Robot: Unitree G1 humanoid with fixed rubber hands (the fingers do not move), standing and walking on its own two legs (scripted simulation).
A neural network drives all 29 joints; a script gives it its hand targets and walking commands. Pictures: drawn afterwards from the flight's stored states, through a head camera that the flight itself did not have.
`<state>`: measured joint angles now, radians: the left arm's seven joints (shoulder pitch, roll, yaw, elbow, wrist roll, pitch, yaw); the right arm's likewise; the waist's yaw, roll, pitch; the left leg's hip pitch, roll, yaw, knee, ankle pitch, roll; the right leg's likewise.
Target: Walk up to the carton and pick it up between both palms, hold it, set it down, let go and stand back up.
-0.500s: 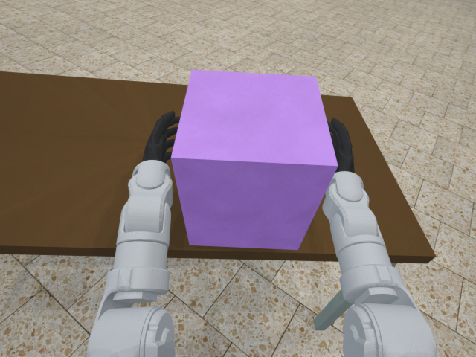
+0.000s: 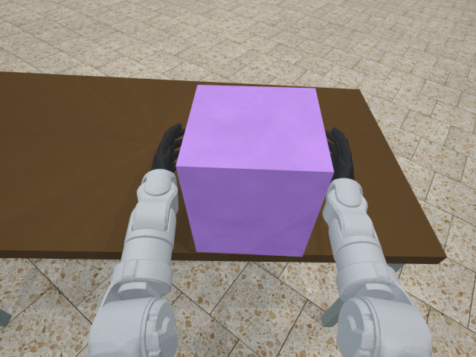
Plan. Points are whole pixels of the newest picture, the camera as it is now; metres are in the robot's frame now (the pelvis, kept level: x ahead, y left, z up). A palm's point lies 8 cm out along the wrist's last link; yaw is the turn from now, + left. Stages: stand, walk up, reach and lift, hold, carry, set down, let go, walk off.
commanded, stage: set down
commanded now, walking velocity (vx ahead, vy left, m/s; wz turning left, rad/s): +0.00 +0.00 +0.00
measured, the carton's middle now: (252, 174) +0.42 -0.04 +0.07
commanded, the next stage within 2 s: none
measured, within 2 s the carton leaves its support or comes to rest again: rests again in 0.56 s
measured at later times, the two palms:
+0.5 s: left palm (170, 171) +0.42 +0.11 +0.08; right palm (338, 179) +0.38 -0.19 +0.09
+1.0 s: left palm (172, 175) +0.41 +0.11 +0.08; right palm (338, 185) +0.38 -0.19 +0.09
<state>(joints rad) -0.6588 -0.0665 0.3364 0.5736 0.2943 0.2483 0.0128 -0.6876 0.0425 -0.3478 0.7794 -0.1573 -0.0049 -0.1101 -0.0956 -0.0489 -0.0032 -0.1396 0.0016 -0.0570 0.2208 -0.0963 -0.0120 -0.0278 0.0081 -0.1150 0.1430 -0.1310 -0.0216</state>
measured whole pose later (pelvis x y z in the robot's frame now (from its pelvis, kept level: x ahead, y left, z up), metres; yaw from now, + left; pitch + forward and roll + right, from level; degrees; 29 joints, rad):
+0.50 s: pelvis +0.01 +0.00 +0.00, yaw +0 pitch +5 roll +0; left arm -0.68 -0.07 0.37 0.69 0.30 0.14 0.01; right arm -0.68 0.06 -0.41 0.80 -0.23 -0.05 -0.10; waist -0.10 -0.03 -0.05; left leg -0.21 0.00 -0.06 0.20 -0.08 -0.01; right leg -0.10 0.01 -0.11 0.12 -0.12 -0.02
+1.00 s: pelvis +0.00 +0.00 +0.00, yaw +0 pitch +6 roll +0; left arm -0.71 -0.08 0.44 0.78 0.33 0.03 -0.01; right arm -0.68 0.10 -0.51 0.77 -0.35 -0.08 -0.07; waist -0.08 -0.01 -0.04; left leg -0.23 0.00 -0.05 0.17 -0.05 -0.01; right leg -0.13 0.01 -0.11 0.12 -0.10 -0.02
